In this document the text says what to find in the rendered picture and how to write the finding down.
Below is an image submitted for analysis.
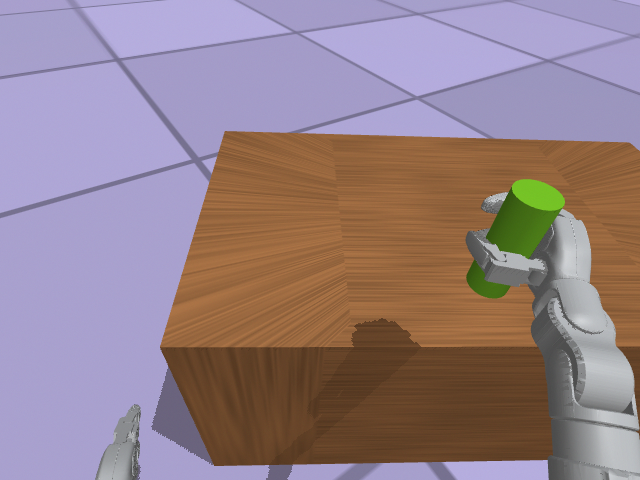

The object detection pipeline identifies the right robot hand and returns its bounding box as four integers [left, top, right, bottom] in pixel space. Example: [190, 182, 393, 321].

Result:
[466, 192, 591, 297]

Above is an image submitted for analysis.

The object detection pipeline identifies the right robot arm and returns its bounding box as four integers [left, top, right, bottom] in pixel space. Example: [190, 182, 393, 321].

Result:
[531, 279, 640, 480]

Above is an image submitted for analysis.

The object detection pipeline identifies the left robot hand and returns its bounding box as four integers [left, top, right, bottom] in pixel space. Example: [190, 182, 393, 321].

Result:
[95, 404, 141, 480]

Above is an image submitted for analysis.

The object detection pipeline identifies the can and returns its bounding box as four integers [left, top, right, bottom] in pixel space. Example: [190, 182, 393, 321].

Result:
[466, 179, 565, 299]

